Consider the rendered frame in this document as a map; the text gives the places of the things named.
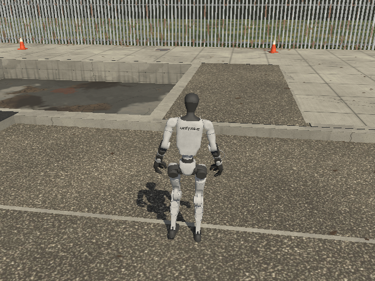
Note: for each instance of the robot right forearm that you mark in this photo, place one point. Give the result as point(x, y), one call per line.
point(216, 156)

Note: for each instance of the robot right hand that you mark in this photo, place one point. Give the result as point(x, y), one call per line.
point(220, 168)

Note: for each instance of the robot left upper arm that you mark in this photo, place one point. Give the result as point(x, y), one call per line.
point(171, 122)

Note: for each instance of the robot right upper arm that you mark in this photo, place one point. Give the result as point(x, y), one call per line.
point(207, 124)

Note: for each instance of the robot left forearm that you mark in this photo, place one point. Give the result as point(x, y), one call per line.
point(160, 153)

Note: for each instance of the robot left thigh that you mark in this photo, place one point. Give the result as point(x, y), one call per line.
point(173, 173)

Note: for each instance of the robot left hand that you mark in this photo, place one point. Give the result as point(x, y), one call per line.
point(161, 165)

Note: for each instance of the robot right thigh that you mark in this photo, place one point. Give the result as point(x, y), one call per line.
point(200, 179)

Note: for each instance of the robot thigh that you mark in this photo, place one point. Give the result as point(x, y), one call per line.
point(200, 179)
point(173, 173)

